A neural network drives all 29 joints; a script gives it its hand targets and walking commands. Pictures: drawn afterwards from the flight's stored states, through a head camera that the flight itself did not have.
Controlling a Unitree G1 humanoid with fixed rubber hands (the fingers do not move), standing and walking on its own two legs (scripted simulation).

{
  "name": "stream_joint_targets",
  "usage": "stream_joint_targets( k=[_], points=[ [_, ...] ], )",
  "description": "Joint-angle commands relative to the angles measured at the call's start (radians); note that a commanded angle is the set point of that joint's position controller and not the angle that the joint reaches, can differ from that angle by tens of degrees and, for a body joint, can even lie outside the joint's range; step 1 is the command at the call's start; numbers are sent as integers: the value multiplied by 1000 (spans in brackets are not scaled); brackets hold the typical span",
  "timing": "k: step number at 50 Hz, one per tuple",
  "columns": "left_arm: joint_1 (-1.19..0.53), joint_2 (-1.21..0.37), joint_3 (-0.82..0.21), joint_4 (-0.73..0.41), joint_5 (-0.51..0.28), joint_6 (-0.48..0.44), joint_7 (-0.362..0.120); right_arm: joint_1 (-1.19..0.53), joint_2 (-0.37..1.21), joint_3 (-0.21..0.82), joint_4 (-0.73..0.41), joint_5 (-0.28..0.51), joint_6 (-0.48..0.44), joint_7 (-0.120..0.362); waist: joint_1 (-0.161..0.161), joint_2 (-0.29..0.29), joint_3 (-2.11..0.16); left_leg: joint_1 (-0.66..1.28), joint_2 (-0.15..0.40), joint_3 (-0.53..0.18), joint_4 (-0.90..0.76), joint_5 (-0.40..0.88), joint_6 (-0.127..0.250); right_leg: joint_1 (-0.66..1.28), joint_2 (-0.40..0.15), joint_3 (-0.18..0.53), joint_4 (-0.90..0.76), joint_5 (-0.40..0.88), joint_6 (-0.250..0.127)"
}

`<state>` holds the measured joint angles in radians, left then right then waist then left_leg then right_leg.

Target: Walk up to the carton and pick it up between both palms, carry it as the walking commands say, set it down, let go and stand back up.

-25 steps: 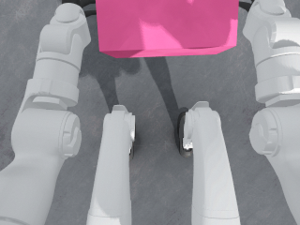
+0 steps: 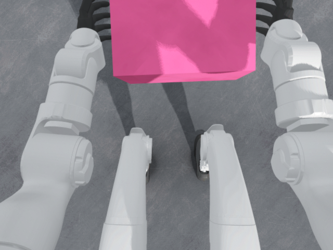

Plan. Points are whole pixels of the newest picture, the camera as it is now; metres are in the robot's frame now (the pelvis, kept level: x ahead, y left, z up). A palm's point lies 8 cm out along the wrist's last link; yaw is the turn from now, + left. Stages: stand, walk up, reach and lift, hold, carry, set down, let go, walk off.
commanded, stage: reach and lift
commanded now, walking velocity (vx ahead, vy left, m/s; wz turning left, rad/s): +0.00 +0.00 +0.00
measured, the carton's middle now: (181, 33) +0.56 -0.02 -0.13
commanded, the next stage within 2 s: none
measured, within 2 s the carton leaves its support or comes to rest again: neither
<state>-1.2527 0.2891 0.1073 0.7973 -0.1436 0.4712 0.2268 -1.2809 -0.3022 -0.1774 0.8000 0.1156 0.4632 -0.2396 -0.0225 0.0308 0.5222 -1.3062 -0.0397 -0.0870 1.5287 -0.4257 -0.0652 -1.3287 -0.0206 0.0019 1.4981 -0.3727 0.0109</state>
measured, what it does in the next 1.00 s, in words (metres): rises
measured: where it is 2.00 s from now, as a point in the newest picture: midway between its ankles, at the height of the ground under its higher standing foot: (172, 168)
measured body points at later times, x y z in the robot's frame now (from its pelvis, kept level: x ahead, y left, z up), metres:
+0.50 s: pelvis +0.00 +0.00 +0.06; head +0.25 -0.01 +0.43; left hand +0.51 +0.17 +0.02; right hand +0.51 -0.20 +0.02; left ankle +0.16 +0.14 -0.54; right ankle +0.17 -0.13 -0.54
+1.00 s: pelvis +0.01 +0.01 +0.12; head +0.21 +0.00 +0.52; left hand +0.48 +0.17 +0.09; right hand +0.48 -0.19 +0.09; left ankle +0.16 +0.14 -0.54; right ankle +0.17 -0.13 -0.54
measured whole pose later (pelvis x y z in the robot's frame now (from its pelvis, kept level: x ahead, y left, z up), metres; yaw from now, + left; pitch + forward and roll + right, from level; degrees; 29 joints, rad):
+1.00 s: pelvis +0.01 +0.01 +0.12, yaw +0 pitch +1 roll +0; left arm -1.00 0.20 0.11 0.76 -0.06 0.49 0.23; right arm -1.01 -0.19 -0.23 0.75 0.03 0.47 -0.24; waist -0.03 0.03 0.49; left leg -0.73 -0.03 -0.09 0.97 -0.26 -0.05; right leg -0.74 -0.02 0.00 0.94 -0.21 0.02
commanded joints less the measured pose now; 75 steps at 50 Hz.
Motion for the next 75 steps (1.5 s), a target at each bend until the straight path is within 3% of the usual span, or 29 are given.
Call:
stream_joint_targets(
  k=[1,6,7,11,13,15,18,20,22,23,25,29,35,40,45,48,50,53,54,55,60,61,62,63,65,67,70,72,75],
  points=[
    [-890,-1094,-315,-509,-111,-87,-502,-695,1190,392,-375,144,-27,510,-42,-28,-2629,576,-104,146,-262,166,53,813,155,-14,-229,174,28],
    [-810,-1128,-297,-469,-79,-83,-511,-681,1190,388,-385,136,-33,520,-15,-12,-2563,604,-105,137,-314,176,53,827,148,-2,-289,172,23],
    [-803,-1155,-317,-483,-96,-88,-515,-616,1191,368,-364,115,-32,521,-64,-18,-2572,632,-107,121,-317,186,52,822,145,-20,-280,196,24],
    [-787,-1169,-300,-455,-78,-93,-522,-677,1225,411,-370,131,-40,524,-18,-13,-2546,614,-105,135,-344,175,56,878,133,22,-339,158,25],
    [-815,-1149,-324,-556,-81,-100,-524,-634,1228,410,-377,120,-32,534,-37,-29,-2620,675,-106,126,-371,196,56,926,146,0,-351,191,25],
    [-802,-1176,-323,-506,-90,-93,-523,-554,1239,376,-310,97,-27,538,-73,-27,-2558,713,-102,105,-397,180,52,878,143,-17,-356,176,22],
    [-757,-1168,-328,-509,-85,-93,-531,-608,1232,414,-388,126,-40,537,-36,-32,-2558,703,-101,130,-411,202,55,965,140,7,-395,196,27],
    [-791,-1170,-301,-479,-80,-87,-537,-620,1249,403,-377,100,-29,537,-50,-59,-2549,695,-105,116,-439,142,58,967,141,5,-422,141,26],
    [-786,-1190,-329,-509,-76,-87,-539,-578,1232,377,-364,102,-33,546,-65,5,-2518,777,-99,100,-470,139,58,938,130,6,-452,135,15],
    [-799,-1159,-342,-561,-82,-89,-537,-625,1229,407,-409,124,-34,551,-22,-17,-2588,807,-99,114,-468,185,55,991,140,8,-446,174,16],
    [-756,-1182,-312,-509,-68,-83,-541,-626,1245,409,-413,111,-31,547,-16,-19,-2579,825,-104,110,-493,196,62,1025,132,19,-471,179,21],
    [-740,-1167,-305,-466,-48,-90,-558,-541,1277,386,-347,79,-27,556,-56,-63,-2434,766,-95,104,-528,151,72,1029,127,23,-524,159,24],
    [-683,-1242,-323,-496,-43,-91,-570,-494,1282,391,-365,85,-40,571,-47,5,-2464,895,-93,89,-598,213,66,1079,115,20,-585,205,11],
    [-608,-1242,-307,-474,-27,-90,-573,-465,1286,383,-366,59,-41,576,-56,-63,-2440,964,-85,70,-651,288,69,1140,120,21,-640,277,14],
    [-657,-1233,-341,-573,-27,-93,-566,-421,1305,373,-367,60,-44,589,-49,9,-2428,1053,-83,66,-712,295,65,1183,108,35,-702,290,4],
    [-577,-1259,-304,-473,-18,-90,-574,-441,1269,368,-373,38,-47,589,-68,-51,-2327,1042,-78,60,-744,237,75,1172,107,26,-726,224,8],
    [-610,-1258,-299,-488,-12,-99,-577,-472,1324,402,-350,64,-50,595,-26,-26,-2297,1041,-76,69,-760,230,80,1166,102,35,-732,202,14],
    [-531,-1288,-274,-424,9,-91,-583,-418,1300,362,-311,32,-53,602,-34,-25,-2225,1054,-66,56,-785,240,71,1154,101,35,-760,200,10],
    [-561,-1282,-311,-454,1,-89,-583,-385,1296,336,-277,22,-45,608,-66,-45,-2224,1053,-65,57,-810,212,64,1172,106,21,-782,187,7],
    [-554,-1288,-291,-462,17,-89,-585,-359,1313,324,-285,15,-49,611,-52,8,-2213,1089,-61,48,-817,216,68,1153,100,23,-784,182,0],
    [-412,-1301,-147,-220,98,-79,-610,-304,1323,232,-121,-55,-38,635,-43,-51,-1704,905,-50,64,-878,66,88,1027,86,33,-852,29,4],
    [-411,-1291,-113,-218,108,-79,-613,-246,1332,174,-64,-91,-26,641,-63,-67,-1613,904,-42,65,-894,41,91,997,94,26,-864,-10,7],
    [-385,-1280,-88,-215,135,-77,-615,-231,1334,162,-50,-84,-27,649,-34,-40,-1534,886,-46,80,-894,58,91,987,86,45,-887,-4,4],
    [-396,-1289,-66,-175,147,-70,-615,-204,1315,108,-4,-120,-21,651,-61,-53,-1417,862,-44,85,-903,31,80,947,100,26,-890,-30,2],
    [-286,-1237,26,-92,218,-47,-619,-128,1292,3,71,-191,0,647,-58,-61,-1277,871,-36,97,-918,18,80,910,106,15,-911,-85,2],
    [-257,-1221,84,-94,241,-28,-619,-92,1287,-29,131,-207,29,664,-15,-22,-1173,905,-39,116,-954,30,69,930,110,20,-943,-116,-6],
    [-127,-1219,114,-29,275,19,-622,-32,1237,-78,113,-238,68,677,-30,-50,-1130,966,-32,105,-1019,2,67,989,117,19,-983,-131,-6],
    [-99,-1183,77,-104,281,31,-622,1,1226,-52,67,-217,82,677,-30,1,-1088,1025,-42,106,-1074,7,67,1052,113,23,-1015,-100,-7],
    [-40,-1184,8,-203,277,47,-609,41,1261,24,-31,-189,87,676,6,-4,-1096,1153,-44,99,-1126,186,74,1119,108,16,-1048,122,-3]
  ],
)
